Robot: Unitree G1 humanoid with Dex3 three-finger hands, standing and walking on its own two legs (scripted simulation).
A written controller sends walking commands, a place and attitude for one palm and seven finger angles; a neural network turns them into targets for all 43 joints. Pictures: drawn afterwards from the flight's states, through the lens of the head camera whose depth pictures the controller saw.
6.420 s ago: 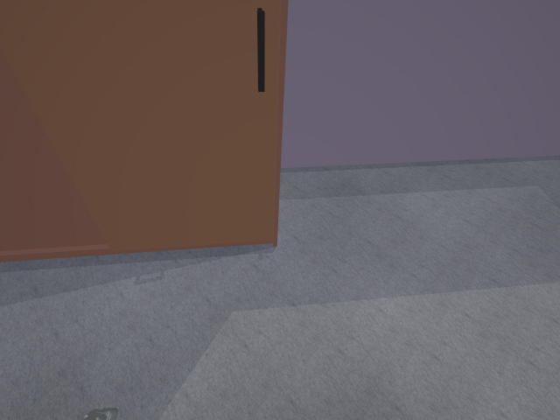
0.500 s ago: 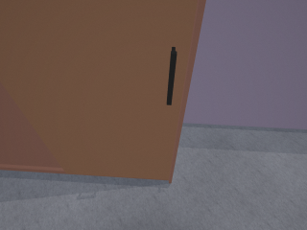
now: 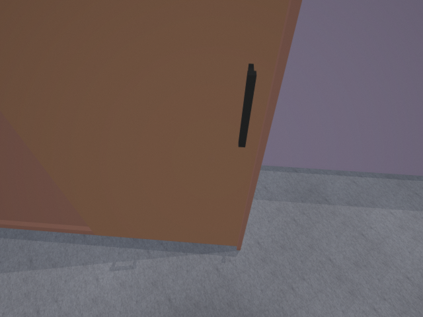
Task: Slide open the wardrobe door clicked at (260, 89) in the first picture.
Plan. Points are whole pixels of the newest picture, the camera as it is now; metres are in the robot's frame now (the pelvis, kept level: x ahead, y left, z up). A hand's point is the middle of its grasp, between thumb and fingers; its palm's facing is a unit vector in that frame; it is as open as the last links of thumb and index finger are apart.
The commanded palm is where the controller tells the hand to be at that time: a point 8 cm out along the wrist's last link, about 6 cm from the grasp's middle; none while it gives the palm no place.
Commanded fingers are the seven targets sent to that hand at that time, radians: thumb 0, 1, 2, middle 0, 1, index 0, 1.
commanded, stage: look again from close up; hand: right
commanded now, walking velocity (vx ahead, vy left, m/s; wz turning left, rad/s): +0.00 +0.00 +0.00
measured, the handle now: (246, 108) +0.53 -0.04 +0.11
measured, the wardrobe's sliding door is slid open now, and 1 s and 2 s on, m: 0.00 0.00 0.00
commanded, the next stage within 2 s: shuffle to correct the standing spot in 1.36 s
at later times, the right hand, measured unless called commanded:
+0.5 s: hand out of the picture +0.02 -0.19 -0.17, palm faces -0.02 +0.97 -0.23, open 7.4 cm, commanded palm none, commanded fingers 0.00 -0.90 -0.90 0.20 0.30 0.20 0.30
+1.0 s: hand out of the picture +0.02 -0.19 -0.17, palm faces -0.02 +0.97 -0.23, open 7.4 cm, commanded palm none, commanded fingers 0.00 -0.90 -0.90 0.20 0.30 0.20 0.30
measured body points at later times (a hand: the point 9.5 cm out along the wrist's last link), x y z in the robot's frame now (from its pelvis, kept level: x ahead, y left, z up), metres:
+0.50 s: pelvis +0.01 +0.00 +0.00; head +0.01 +0.00 +0.45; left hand +0.04 +0.24 -0.15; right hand +0.02 -0.25 -0.15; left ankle -0.01 +0.14 -0.74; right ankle +0.04 -0.10 -0.74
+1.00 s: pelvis +0.01 +0.00 +0.00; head +0.01 +0.00 +0.45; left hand +0.03 +0.25 -0.15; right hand +0.02 -0.24 -0.15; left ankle -0.01 +0.14 -0.74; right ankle +0.04 -0.10 -0.74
